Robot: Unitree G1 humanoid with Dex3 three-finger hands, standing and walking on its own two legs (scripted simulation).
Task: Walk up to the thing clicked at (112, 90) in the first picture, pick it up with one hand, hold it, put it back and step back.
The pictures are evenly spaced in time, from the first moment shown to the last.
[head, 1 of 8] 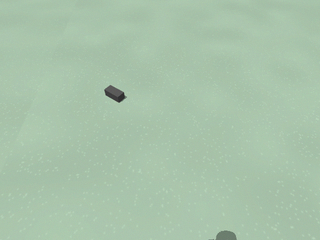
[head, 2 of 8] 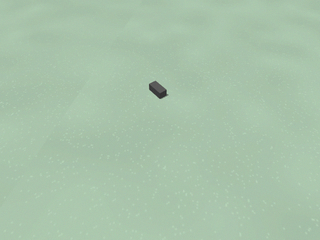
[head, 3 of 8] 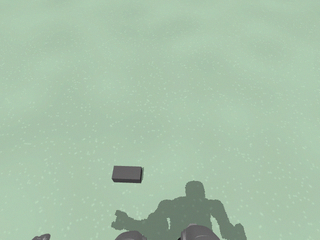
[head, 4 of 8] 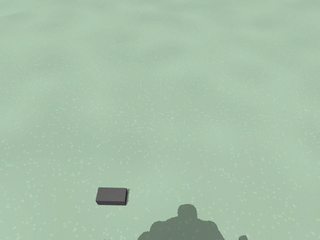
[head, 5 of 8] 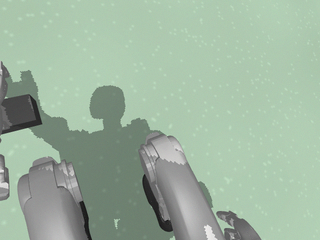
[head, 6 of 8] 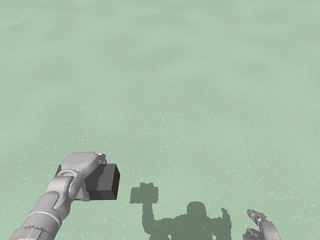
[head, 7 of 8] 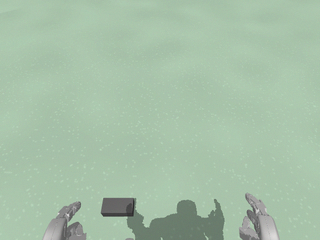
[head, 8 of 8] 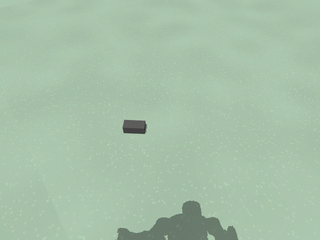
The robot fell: no
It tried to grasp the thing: yes
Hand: left
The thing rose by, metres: 0.66
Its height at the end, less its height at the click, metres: +0.00
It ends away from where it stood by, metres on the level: 0.02
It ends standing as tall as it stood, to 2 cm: yes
